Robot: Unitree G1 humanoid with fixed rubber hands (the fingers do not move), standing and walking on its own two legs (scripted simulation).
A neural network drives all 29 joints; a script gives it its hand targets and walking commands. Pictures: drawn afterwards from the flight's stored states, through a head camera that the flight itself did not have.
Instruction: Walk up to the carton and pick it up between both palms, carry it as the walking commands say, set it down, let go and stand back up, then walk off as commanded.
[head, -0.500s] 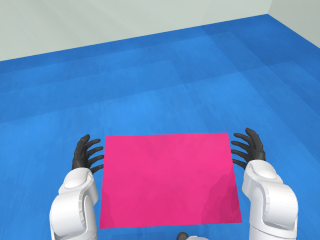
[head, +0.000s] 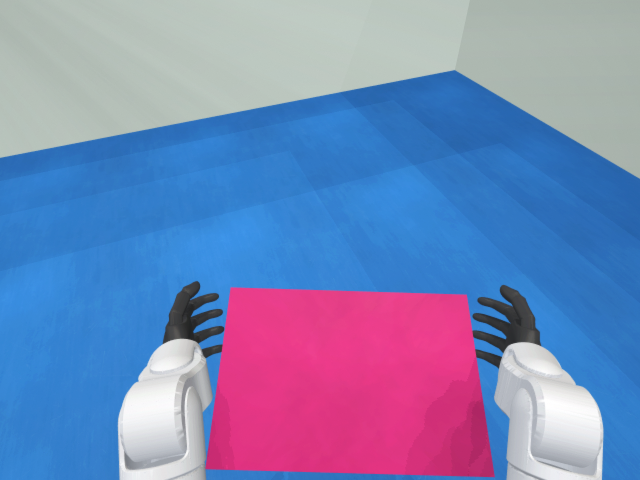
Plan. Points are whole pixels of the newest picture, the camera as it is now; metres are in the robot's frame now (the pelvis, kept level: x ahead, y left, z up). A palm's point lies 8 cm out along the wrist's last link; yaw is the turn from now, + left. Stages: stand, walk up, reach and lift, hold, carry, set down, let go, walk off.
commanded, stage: carry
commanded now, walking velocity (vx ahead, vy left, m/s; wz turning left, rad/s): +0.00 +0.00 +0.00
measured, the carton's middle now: (344, 380) +0.25 -0.01 -0.01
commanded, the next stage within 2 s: none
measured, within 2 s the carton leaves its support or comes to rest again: neither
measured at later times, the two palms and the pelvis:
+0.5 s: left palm (156, 380) +0.21 +0.19 +0.10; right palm (514, 374) +0.20 -0.17 +0.10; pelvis -0.04 +0.01 +0.00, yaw -1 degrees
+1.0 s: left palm (165, 352) +0.26 +0.20 +0.07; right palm (482, 352) +0.24 -0.16 +0.08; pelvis -0.01 +0.03 +0.00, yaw -1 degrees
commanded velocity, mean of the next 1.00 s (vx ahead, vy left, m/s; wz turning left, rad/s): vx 0.00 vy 0.00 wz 0.00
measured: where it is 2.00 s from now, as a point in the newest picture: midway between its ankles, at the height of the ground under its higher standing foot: outside the picture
